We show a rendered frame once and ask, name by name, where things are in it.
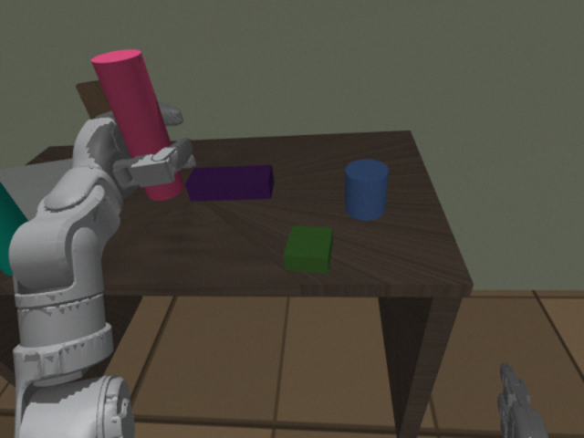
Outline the left robot arm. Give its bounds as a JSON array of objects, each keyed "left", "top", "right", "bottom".
[{"left": 8, "top": 167, "right": 135, "bottom": 438}]

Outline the right robot hand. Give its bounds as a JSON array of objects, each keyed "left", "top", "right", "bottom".
[{"left": 497, "top": 363, "right": 549, "bottom": 438}]

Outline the desk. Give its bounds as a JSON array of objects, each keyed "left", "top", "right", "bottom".
[{"left": 0, "top": 130, "right": 474, "bottom": 438}]

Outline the left robot hand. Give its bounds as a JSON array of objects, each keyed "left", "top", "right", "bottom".
[{"left": 71, "top": 102, "right": 197, "bottom": 199}]

